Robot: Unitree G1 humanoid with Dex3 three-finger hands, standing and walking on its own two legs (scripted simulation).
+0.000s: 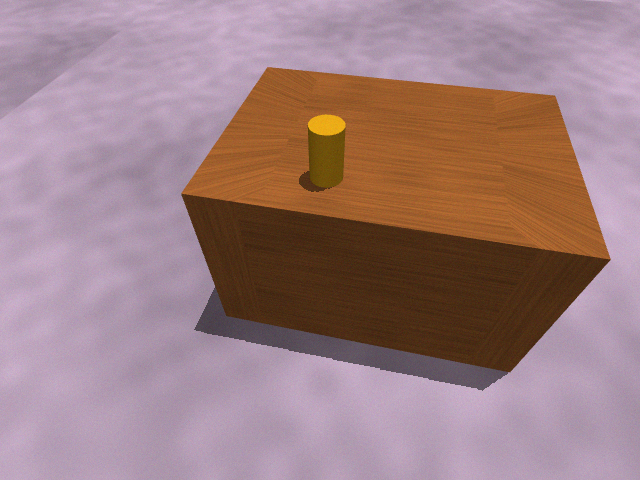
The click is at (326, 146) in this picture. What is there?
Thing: squat round
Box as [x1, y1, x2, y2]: [308, 115, 345, 187]
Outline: 319,115 312,118 308,122 309,173 310,179 313,183 319,186 328,187 339,183 342,179 345,124 343,120 337,116
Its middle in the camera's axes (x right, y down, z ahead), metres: +0.01 -0.23 +0.97
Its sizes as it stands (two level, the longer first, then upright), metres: 0.089 0.089 0.154
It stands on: a support 0.60 m high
